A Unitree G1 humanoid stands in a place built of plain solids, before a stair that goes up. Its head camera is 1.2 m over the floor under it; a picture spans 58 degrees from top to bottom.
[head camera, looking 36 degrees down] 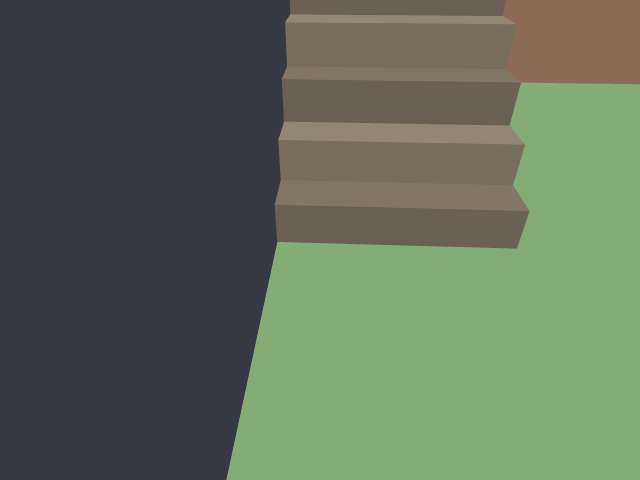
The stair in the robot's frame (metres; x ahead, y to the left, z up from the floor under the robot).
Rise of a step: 0.20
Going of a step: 0.23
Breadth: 1.11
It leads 3 degrees to the right of straight ahead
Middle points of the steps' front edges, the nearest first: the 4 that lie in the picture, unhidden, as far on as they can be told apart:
1.61 -0.35 0.21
1.84 -0.36 0.41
2.07 -0.37 0.62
2.30 -0.38 0.82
